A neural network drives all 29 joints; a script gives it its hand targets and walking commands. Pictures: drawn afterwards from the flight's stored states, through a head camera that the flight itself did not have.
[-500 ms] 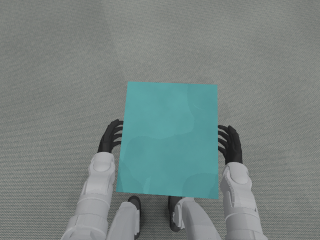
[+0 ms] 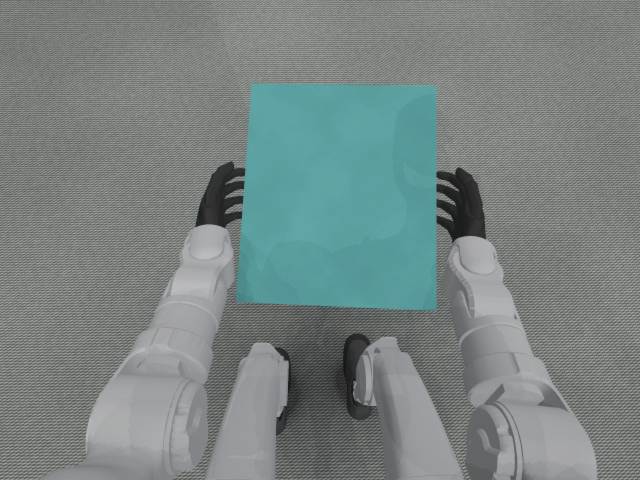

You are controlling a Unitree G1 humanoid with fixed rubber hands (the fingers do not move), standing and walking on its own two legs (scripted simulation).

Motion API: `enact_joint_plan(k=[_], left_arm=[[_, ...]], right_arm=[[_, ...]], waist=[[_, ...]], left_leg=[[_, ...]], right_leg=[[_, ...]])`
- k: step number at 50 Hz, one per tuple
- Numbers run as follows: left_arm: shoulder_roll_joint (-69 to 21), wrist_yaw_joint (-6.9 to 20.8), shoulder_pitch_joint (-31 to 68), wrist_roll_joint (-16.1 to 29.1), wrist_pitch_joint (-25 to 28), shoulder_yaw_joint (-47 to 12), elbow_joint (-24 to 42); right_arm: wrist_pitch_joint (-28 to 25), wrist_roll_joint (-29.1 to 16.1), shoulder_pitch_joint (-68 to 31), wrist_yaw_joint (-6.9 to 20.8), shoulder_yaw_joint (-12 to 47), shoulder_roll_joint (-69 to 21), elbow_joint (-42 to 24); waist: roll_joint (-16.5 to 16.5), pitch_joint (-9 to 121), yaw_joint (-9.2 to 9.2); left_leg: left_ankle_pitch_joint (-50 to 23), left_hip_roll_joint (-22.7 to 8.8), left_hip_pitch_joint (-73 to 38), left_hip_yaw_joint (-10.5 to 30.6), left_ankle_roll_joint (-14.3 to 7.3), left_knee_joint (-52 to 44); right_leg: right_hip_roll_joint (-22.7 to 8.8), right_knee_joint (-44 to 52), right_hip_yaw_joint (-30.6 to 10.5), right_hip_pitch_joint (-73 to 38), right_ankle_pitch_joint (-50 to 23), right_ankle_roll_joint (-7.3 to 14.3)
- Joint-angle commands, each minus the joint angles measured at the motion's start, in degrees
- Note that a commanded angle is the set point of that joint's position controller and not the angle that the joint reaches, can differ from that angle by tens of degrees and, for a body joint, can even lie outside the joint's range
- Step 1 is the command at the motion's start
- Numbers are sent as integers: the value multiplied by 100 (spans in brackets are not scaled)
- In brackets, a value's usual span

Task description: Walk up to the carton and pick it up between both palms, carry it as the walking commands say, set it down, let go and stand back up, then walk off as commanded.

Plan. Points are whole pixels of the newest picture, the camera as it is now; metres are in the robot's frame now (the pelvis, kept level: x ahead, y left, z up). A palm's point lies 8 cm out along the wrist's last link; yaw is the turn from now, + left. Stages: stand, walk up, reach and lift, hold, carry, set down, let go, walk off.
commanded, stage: set down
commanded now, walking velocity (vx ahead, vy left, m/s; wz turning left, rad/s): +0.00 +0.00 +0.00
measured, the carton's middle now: (338, 212) +0.46 -0.02 -0.19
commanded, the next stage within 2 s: none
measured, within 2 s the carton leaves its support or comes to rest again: neither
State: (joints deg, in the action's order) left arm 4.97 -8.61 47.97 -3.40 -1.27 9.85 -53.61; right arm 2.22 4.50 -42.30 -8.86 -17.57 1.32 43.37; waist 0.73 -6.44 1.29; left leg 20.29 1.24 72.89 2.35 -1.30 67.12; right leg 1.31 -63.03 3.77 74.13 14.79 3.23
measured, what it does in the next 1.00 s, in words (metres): lowers itself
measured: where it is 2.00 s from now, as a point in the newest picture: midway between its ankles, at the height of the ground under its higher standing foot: (318, 399)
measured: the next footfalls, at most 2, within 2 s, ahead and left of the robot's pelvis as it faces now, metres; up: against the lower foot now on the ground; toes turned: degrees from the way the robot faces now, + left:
none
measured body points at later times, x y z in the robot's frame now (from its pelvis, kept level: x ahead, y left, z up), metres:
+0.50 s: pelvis +0.02 +0.02 -0.07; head +0.34 +0.02 +0.25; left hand +0.48 +0.15 -0.23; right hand +0.45 -0.16 -0.23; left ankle +0.10 +0.12 -0.62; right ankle +0.13 -0.09 -0.62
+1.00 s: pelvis -0.01 +0.00 -0.17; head +0.31 -0.01 +0.14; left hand +0.53 +0.13 -0.29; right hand +0.51 -0.19 -0.29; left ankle +0.10 +0.12 -0.62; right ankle +0.13 -0.09 -0.62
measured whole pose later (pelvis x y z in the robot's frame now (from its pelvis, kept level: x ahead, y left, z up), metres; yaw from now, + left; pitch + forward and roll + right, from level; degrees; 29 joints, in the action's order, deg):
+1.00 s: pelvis -0.01 +0.00 -0.17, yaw +1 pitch +36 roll +1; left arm 10.9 -8.4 74.1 -1.5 -13.4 16.1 -53.2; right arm 15.3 2.5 -69.4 -11.3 -16.9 8.9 45.3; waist 0.7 -11.6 3.3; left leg 29.4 3.9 109.8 1.9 1.6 103.0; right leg 2.3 -99.9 1.7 112.4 23.5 1.7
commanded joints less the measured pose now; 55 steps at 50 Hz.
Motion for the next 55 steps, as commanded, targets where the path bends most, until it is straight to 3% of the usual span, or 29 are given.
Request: enact_joint_plan(k=[1, 5, 6, 8, 11, 12, 13, 14, 16, 19, 23, 24, 25, 26, 27, 30, 31, 34, 36, 38, 39, 43, 45, 46, 48, 52, 53, 54, 55], left_arm=[[-480, 343, 2854, 834, 466, -953, 1370], [-1516, 301, 2432, 886, 304, -1319, 845], [-1601, 279, 2533, 1082, 332, -1574, 1221], [-2146, 435, 2232, 960, 303, -1539, 610], [-3067, 412, 2696, 975, 460, -2220, 1740], [-2862, 326, 2638, 1073, 509, -2296, 1983], [-2885, 306, 2642, 1140, 507, -2465, 2152], [-2862, 253, 2326, 980, 478, -2315, 1884], [-2893, 211, 2610, 1105, 437, -2671, 2505], [-3415, 228, 2349, 1149, 223, -2924, 1996], [-3374, 283, 2906, 1059, 54, -2823, 2223], [-3490, 271, 2824, 1263, -27, -3012, 2054], [-3499, 311, 3054, 1288, -72, -3089, 2067], [-3571, 275, 3671, 1455, -56, -3264, 2888], [-3015, 297, 3898, 1273, -80, -2966, 2511], [-2990, 355, 4325, 1297, -277, -2710, 2096], [-2989, 406, 4735, 1279, -333, -2698, 2239], [-3225, 588, 5332, 1188, -455, -2462, 1619], [-3022, 682, 5297, 806, -629, -1767, 895], [-3861, 953, 5465, 719, -736, -1617, 644], [-4084, 1100, 5370, 477, -838, -1382, 117], [-4509, 1603, 5673, 40, -1035, -1051, 152], [-5138, 1794, 6186, 282, -1050, -1390, 918], [-4875, 1811, 6153, 194, -1086, -1418, 1042], [-4743, 1860, 6895, 447, -1037, -1679, 1727], [-5161, 1878, 6631, 917, -1133, -2407, 2166], [-5233, 1873, 6438, 1018, -1155, -2440, 2106], [-4973, 1826, 6856, 1108, -1223, -2625, 2408], [-4840, 1747, 6530, 1007, -1338, -2519, 2175]], right_arm=[[-189, -464, -2690, -226, 1903, -1397, -604], [-210, -823, -2974, -84, 2384, -1741, -833], [-253, -753, -2657, -140, 2382, -1588, -897], [-310, -611, -2710, -5, 2308, -2021, -842], [-538, -804, -2649, 242, 2534, -2089, -806], [-636, -978, -2964, 280, 2633, -2131, -1364], [-627, -978, -2667, 306, 2466, -1861, -1074], [-620, -1051, -2819, 323, 2579, -1798, -1268], [-636, -1252, -2877, 403, 2607, -1702, -1577], [-578, -1153, -3061, 565, 2633, -1735, -1470], [-472, -1230, -3820, 602, 2677, -1547, -1943], [-474, -1211, -3869, 581, 2557, -1231, -2107], [-386, -1312, -4240, 689, 2757, -1642, -2113], [-383, -1322, -4315, 695, 2606, -1217, -2374], [-243, -1325, -4403, 696, 2682, -1546, -1800], [-71, -1195, -4930, 666, 2621, -1550, -1680], [28, -1399, -5448, 734, 2752, -1995, -1822], [243, -1195, -6003, 721, 2790, -2284, -1383], [458, -1206, -6558, 816, 2551, -2365, -997], [607, -1100, -6876, 929, 2681, -3077, -942], [742, -801, -6521, 981, 2342, -3252, -579], [1154, -471, -6100, 1430, 1815, -4272, 313], [1257, -186, -5844, 1572, 1723, -4533, 196], [1295, -493, -6013, 1671, 1869, -4952, -186], [1304, -551, -6151, 1697, 2060, -5096, -549], [1154, -1237, -6972, 1614, 2876, -4829, -2035], [1068, -1483, -7550, 1562, 3395, -4727, -2815], [1093, -1553, -7914, 1479, 3492, -4371, -3140], [1036, -1789, -8598, 1453, 3544, -4123, -3517]], waist=[[-220, 5525, -235], [-68, 5879, -320], [-173, 6221, 16], [-238, 5875, 101], [674, 7253, 364], [434, 7715, 149], [721, 7710, 482], [644, 7833, 215], [777, 8575, 333], [627, 8177, 709], [568, 8539, 496], [705, 8725, 887], [466, 8526, 629], [673, 9175, 866], [697, 8425, 608], [453, 8249, 651], [348, 8519, 334], [254, 7854, 491], [114, 7117, -71], [-134, 7338, -9], [39, 6873, 341], [155, 7011, 69], [266, 7520, 605], [275, 7850, 248], [62, 8355, 564], [163, 10445, 542], [-24, 11290, 274], [62, 11922, 518], [89, 11736, 187]], left_leg=[[160, 567, 293, -334, -73, 195], [235, 649, -96, -311, -24, 237], [-12, 653, -240, -221, 14, 363], [-144, 651, -27, -68, 3, 415], [-1332, 810, -535, 26, 254, 709], [-2028, 821, -1021, 139, 214, 721], [-2518, 734, -1236, 279, 304, 893], [-2261, 776, -1125, 172, 334, 906], [-2972, 804, -1439, 227, 363, 1123], [-2565, 850, -1185, 274, 350, 1268], [-1907, 874, -882, 123, 324, 1541], [-1685, 832, -1159, 222, 313, 1492], [-1560, 854, -877, 211, 241, 1566], [-1710, 833, -1229, 187, 316, 1605], [-1152, 791, -600, 105, 289, 1661], [-340, 814, -59, -94, 212, 1814], [-297, 789, -65, -51, 162, 1920], [433, 769, 856, -231, 140, 2166], [1154, 759, 1182, -410, 39, 2236], [1091, 814, 1486, -453, -3, 2487], [1153, 808, 1970, -499, -9, 2655], [1407, 755, 2445, -581, 1, 2845], [857, 777, 2274, -471, 51, 2905], [504, 733, 2364, -505, -11, 2952], [319, 783, 2435, -464, -2, 3214], [-537, 836, 1890, -587, 29, 3500], [-681, 871, 1860, -749, 17, 3746], [-819, 831, 1503, -658, 41, 3729], [-993, 834, 1298, -634, -17, 3620]], right_leg=[[430, 124, -1383, -3712, 532, -408], [562, -279, -957, -3029, 131, -371], [556, -433, -933, -2979, -222, -339], [632, -577, -827, -2428, -521, -416], [684, -1142, -843, -2110, -1773, -313], [765, -1388, -747, -1902, -2181, -295], [737, -1453, -745, -1341, -2316, -296], [763, -1498, -706, -1537, -2189, -282], [806, -1760, -642, -1439, -2764, -280], [797, -1904, -450, -834, -2314, -272], [740, -2100, -481, -970, -1744, -310], [695, -2163, -353, -836, -1515, -247], [697, -2226, -377, -810, -1410, -264], [706, -2348, -304, -912, -1536, -198], [675, -2263, -341, -705, -1076, -263], [668, -2276, -346, -983, -518, -259], [680, -2398, -384, -967, -408, -303], [654, -2433, -445, -952, 107, -332], [623, -2401, -487, -573, 1150, -378], [624, -2534, -694, -909, 1186, -389], [659, -2511, -692, -718, 1197, -383], [640, -2739, -773, -353, 1550, -429], [672, -3110, -556, -119, 740, -367], [683, -3193, -607, -348, 332, -453], [684, -3293, -646, -468, -9, -493], [661, -3714, -528, -1697, -1461, -448], [646, -3821, -659, -2333, -1750, -428], [633, -3986, -592, -2559, -2176, -480], [651, -4004, -461, -2204, -2105, -497]])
